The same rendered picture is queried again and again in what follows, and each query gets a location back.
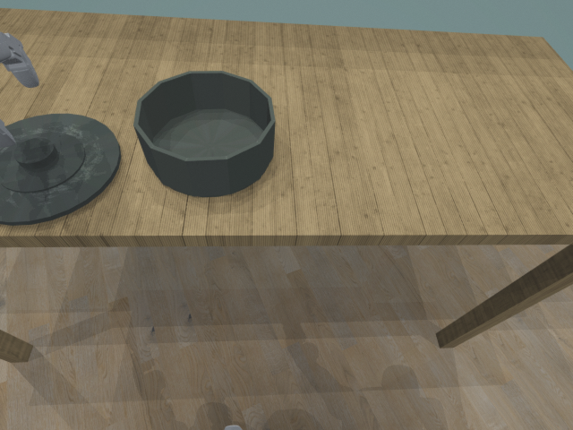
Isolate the lid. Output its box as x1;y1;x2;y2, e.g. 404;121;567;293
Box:
0;114;121;226

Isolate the knob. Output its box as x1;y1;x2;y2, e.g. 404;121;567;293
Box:
13;138;57;169

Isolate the table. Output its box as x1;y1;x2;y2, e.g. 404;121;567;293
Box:
0;8;573;363

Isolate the robot left hand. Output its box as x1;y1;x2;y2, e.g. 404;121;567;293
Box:
0;32;39;148

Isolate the pot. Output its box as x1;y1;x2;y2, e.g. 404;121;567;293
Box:
133;71;276;197

